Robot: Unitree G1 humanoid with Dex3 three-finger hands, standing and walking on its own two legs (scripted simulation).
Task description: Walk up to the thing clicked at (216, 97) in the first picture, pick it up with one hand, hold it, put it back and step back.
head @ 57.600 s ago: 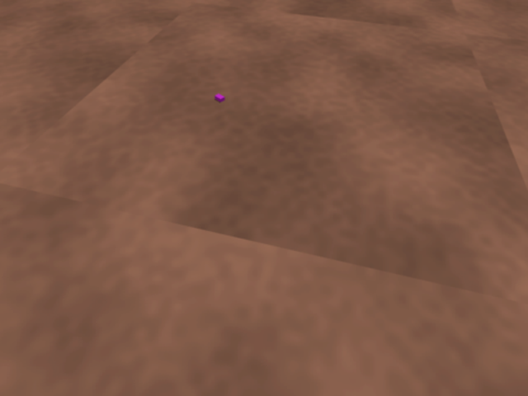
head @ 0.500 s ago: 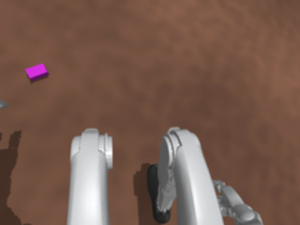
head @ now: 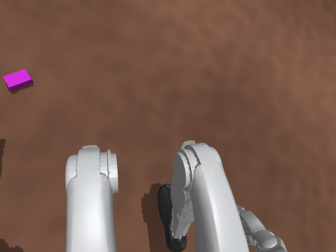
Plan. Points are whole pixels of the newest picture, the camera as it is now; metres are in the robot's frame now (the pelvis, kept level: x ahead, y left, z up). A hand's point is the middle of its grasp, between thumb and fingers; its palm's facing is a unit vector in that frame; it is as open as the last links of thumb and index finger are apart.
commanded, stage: rise first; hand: left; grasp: from above
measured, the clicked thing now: (18, 79) +0.54 +0.40 -0.29
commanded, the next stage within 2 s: none
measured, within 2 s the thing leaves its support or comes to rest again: neither
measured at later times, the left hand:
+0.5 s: hand out of the picture +0.32 +0.42 -0.18, palm faces -0.44 -0.18 -0.88, open 11.3 cm
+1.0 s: hand out of the picture +0.32 +0.43 -0.17, palm faces -0.43 -0.16 -0.89, open 11.1 cm
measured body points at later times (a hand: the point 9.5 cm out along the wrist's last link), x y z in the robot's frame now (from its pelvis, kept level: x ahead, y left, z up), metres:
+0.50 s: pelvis +0.00 +0.00 +0.00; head +0.22 +0.12 +0.37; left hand +0.34 +0.43 -0.13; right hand +0.14 -0.27 -0.11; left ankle +0.07 +0.11 -0.27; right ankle +0.10 -0.11 -0.27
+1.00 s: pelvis +0.00 +0.00 -0.01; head +0.21 +0.13 +0.37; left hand +0.34 +0.44 -0.12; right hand +0.15 -0.26 -0.10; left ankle +0.07 +0.11 -0.27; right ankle +0.10 -0.11 -0.27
